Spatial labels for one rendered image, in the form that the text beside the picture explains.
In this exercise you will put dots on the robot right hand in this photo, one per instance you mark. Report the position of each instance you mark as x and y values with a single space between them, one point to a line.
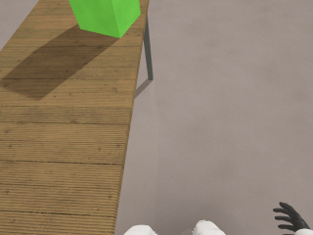
293 217

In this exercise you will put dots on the robot thigh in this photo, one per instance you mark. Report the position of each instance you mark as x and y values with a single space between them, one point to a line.
140 230
207 228

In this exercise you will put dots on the robot left thigh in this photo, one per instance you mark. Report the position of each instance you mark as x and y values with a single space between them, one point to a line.
140 230

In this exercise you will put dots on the robot right thigh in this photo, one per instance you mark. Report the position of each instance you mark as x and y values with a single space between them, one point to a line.
207 228

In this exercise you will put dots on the table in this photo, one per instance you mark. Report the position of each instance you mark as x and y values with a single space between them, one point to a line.
66 103

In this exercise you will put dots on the carton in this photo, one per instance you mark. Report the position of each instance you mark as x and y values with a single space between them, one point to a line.
108 17

